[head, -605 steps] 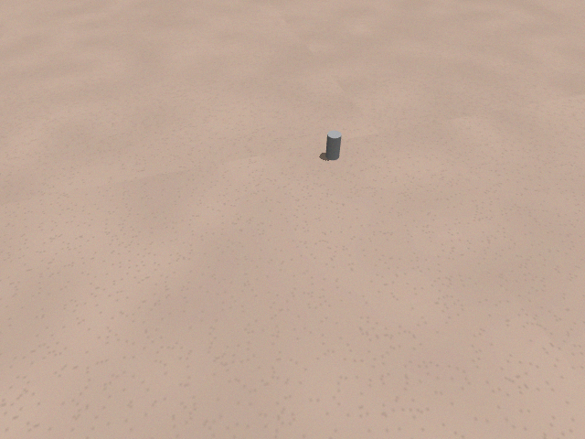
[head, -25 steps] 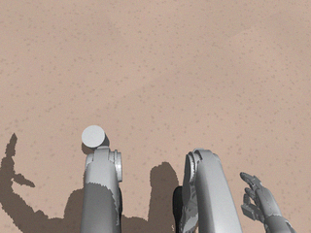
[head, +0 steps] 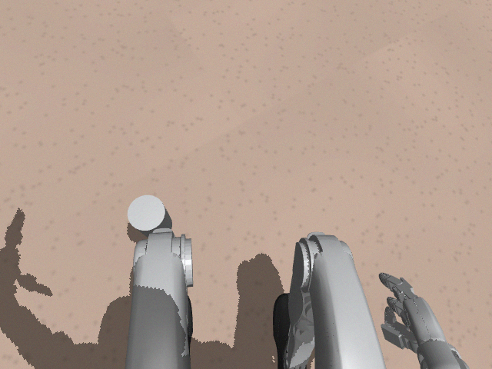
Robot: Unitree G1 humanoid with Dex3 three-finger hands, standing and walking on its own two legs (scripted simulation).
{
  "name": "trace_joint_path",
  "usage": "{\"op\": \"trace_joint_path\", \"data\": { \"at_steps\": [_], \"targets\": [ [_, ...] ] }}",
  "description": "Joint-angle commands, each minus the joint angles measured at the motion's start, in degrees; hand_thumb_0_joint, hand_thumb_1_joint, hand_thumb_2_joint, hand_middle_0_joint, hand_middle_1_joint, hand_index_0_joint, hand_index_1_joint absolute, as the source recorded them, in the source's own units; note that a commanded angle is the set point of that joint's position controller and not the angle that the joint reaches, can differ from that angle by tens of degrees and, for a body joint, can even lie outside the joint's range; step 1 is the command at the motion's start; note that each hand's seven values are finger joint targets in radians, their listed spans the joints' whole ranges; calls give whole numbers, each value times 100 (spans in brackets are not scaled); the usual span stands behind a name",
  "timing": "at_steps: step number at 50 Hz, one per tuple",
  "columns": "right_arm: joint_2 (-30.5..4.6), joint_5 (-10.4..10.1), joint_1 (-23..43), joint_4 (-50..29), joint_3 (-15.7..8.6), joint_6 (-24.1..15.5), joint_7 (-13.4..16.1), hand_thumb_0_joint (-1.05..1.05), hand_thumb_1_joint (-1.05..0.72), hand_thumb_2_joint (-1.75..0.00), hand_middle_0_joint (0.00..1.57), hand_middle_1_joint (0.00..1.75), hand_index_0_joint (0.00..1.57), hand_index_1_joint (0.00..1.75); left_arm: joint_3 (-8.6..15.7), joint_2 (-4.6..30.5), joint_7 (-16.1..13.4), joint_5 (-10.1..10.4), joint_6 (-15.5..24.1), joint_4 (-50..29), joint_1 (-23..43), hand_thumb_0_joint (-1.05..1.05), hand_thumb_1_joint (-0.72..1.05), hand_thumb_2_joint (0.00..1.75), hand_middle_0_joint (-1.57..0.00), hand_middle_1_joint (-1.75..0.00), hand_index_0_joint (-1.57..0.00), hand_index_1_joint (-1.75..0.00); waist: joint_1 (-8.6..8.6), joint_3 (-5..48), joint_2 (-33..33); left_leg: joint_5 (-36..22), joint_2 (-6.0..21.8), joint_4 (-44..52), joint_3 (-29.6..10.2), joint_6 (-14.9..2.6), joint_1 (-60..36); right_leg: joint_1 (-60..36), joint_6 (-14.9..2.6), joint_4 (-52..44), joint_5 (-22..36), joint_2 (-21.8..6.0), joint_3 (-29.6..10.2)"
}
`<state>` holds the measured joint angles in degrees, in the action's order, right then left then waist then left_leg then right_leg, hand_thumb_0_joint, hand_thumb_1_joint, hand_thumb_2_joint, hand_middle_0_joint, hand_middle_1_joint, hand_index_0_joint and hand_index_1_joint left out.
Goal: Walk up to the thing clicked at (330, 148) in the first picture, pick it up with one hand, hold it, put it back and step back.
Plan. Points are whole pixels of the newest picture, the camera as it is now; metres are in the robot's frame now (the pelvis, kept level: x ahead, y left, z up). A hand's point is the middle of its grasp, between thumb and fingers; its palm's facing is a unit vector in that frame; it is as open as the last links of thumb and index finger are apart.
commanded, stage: go down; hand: left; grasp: from the side
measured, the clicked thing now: (152, 219) +0.38 +0.22 -0.32
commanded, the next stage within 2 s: none
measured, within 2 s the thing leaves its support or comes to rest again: neither
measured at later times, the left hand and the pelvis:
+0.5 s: hand out of the picture +0.32 +0.39 -0.01, palm faces +0.10 -0.99 -0.10, open 17.5 cm; pelvis +0.00 +0.00 -0.01, yaw +0 degrees
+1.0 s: hand out of the picture +0.32 +0.39 -0.01, palm faces +0.09 -0.99 -0.08, open 17.4 cm; pelvis +0.00 +0.00 -0.02, yaw +0 degrees
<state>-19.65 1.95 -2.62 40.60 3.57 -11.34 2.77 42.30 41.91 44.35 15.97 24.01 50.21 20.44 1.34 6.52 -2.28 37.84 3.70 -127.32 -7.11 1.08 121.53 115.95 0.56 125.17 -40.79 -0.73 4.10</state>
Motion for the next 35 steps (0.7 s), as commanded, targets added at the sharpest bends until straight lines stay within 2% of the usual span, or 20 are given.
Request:
{"op": "trace_joint_path", "data": {
  "at_steps": [1,2,6,8,9,10,11,12,14,15,17,20,21,23,24,25,27,30,32,35],
  "targets": [
    [-1271,-36,-410,-420,-434,-216,98,0,-91,-91,20,30,20,30,570,2145,-19,308,343,-938,701,0,-57,11,-5,-9,-4,-9,-284,3292,1060,-690,-147,1471,405,-247,-2572,-1500,-255,-1457,761,205,-12],
    [-1271,-35,-447,-407,-466,-220,98,0,-91,-91,20,30,20,30,522,2053,0,298,352,-995,666,0,-59,10,-5,-8,-4,-9,-265,3362,1096,-676,-139,1509,374,-238,-2702,-1407,-271,-1411,758,219,39],
    [-1334,-68,-408,-477,-497,-222,96,0,-91,-91,20,30,20,30,598,2234,9,307,342,-1239,714,0,-58,11,-5,-8,-4,-9,-321,3424,1287,-383,-124,1698,273,-213,-2880,-1237,-296,-1341,574,232,128],
    [-1277,-84,-448,-413,-450,-219,91,0,-91,-91,20,30,20,30,571,2095,15,367,322,-927,689,0,-59,10,-5,-8,-4,-8,-244,3246,1075,-395,-145,1637,294,-234,-2635,-1293,-281,-1381,554,237,114],
    [-1275,-79,-406,-418,-440,-222,93,0,-91,-91,20,30,20,30,622,2156,25,389,352,-985,722,0,-57,11,-5,-8,-4,-9,-295,3243,1079,-443,-152,1577,330,-242,-2566,-1306,-278,-1389,574,231,77],
    [-1287,-83,-414,-395,-447,-225,94,0,-91,-91,20,30,20,30,540,2038,48,366,353,-855,674,0,-57,11,-5,-9,-4,-9,-239,3162,1133,-405,-133,1617,276,-230,-2676,-1114,-294,-1304,559,242,130],
    [-1310,-74,-406,-395,-448,-221,100,0,-91,-91,20,30,20,30,570,2108,63,355,373,-897,667,0,-56,11,-5,-8,-4,-9,-310,3159,1274,-422,-126,1653,265,-217,-2748,-1081,-305,-1251,586,235,141],
    [-1312,-63,-397,-383,-446,-222,107,0,-91,-91,20,30,20,30,594,2201,82,349,383,-861,701,0,-55,12,-5,-9,-4,-9,-284,3165,1198,-416,-128,1586,291,-226,-2680,-1166,-291,-1303,580,238,115],
    [-1310,-64,-379,-427,-434,-227,98,0,-91,-91,20,30,20,30,634,2191,102,377,407,-868,664,0,-55,11,-5,-8,-4,-8,-306,3214,1093,-567,-141,1518,332,-233,-2632,-1266,-282,-1310,694,237,101],
    [-1317,-51,-391,-402,-440,-221,97,0,-91,-91,20,30,20,30,567,2089,134,377,428,-931,701,0,-53,11,-5,-8,-4,-8,-270,3247,1209,-613,-141,1512,333,-222,-2727,-1203,-289,-1256,731,236,111],
    [-1330,-55,-362,-440,-453,-234,96,0,-91,-91,20,30,20,30,627,2126,165,423,426,-1041,578,0,-55,11,-5,-9,-4,-9,-348,3420,1316,-638,-136,1552,316,-210,-2867,-1237,-295,-1239,757,236,126],
    [-1343,-82,-367,-397,-457,-241,100,0,-91,-91,20,30,20,30,615,2143,189,461,430,-1044,728,0,-56,11,-5,-8,-4,-9,-271,3325,1269,-526,-127,1565,262,-216,-2803,-1098,-299,-1202,692,239,145],
    [-1342,-79,-422,-337,-461,-238,100,0,-91,-91,20,30,20,30,640,2145,198,480,427,-1019,648,0,-56,10,-5,-8,-4,-9,-329,3361,1296,-567,-134,1572,271,-208,-2857,-1124,-305,-1200,704,240,132],
    [-1317,-77,-392,-386,-458,-235,98,0,-91,-91,20,30,20,30,600,2047,211,496,427,-1033,578,0,-56,11,-5,-8,-4,-9,-314,3321,1268,-566,-138,1558,279,-206,-2789,-1153,-299,-1210,688,238,148],
    [-1332,-87,-304,-441,-447,-248,104,0,-91,-91,20,30,20,30,651,2109,208,503,428,-979,574,0,-56,11,-5,-8,-4,-9,-343,3244,1186,-504,-136,1553,280,-221,-2710,-1115,-298,-1220,653,243,138],
    [-1299,-79,-389,-346,-428,-248,96,0,-91,-91,20,30,20,30,616,2130,223,509,440,-906,690,0,-56,11,-5,-8,-4,-9,-276,3198,1108,-468,-141,1486,305,-231,-2565,-1194,-289,-1246,596,247,115],
    [-1292,-56,-320,-388,-431,-255,108,0,-91,-91,20,30,20,30,644,2165,236,522,489,-1016,739,0,-57,11,-5,-8,-4,-9,-313,3328,1125,-594,-154,1396,367,-237,-2557,-1295,-278,-1290,687,242,50],
    [-1334,-53,-299,-359,-465,-271,108,0,-90,-90,20,30,20,30,507,2006,285,494,487,-1015,682,0,-54,11,-5,-9,-4,-9,-283,3225,1260,-409,-126,1508,291,-215,-2731,-1009,-297,-1197,568,252,127],
    [-1372,-57,-357,-351,-451,-261,119,0,-90,-91,20,30,20,30,666,2209,272,523,509,-1120,803,0,-54,11,-5,-8,-4,-9,-333,3320,1374,-437,-120,1532,254,-200,-2815,-1060,-303,-1137,623,249,147],
    [-1336,-61,-364,-324,-416,-268,109,0,-91,-91,20,30,20,30,636,2106,307,575,503,-974,733,0,-56,11,-5,-8,-4,-9,-284,3287,1244,-539,-143,1452,283,-215,-2682,-1113,-298,-1131,670,253,149]
  ]
}}
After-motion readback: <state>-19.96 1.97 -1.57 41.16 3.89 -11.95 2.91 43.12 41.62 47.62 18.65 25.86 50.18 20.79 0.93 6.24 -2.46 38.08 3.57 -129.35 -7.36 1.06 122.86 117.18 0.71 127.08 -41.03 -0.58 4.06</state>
